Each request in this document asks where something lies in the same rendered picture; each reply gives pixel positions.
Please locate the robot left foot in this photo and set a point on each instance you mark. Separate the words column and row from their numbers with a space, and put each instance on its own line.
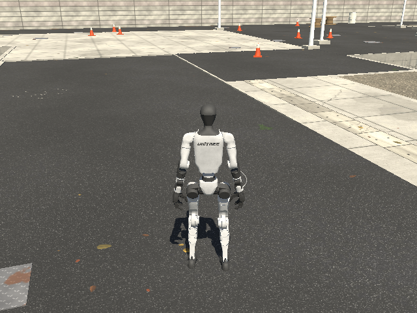
column 191, row 262

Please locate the right robot upper arm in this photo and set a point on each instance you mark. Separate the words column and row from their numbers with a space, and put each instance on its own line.
column 231, row 149

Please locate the robot right hand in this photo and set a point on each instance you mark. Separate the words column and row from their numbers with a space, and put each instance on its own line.
column 240, row 200

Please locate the right robot forearm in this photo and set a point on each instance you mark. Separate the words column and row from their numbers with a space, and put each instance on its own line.
column 237, row 178

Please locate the robot torso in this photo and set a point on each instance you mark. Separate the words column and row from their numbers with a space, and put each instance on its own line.
column 208, row 153

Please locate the left robot upper arm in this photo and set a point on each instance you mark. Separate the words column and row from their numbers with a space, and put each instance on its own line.
column 185, row 149

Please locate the left robot forearm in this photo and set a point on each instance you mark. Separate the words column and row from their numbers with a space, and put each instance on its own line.
column 179, row 179

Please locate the robot left hand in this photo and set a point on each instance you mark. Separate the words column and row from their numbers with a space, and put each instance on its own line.
column 176, row 199

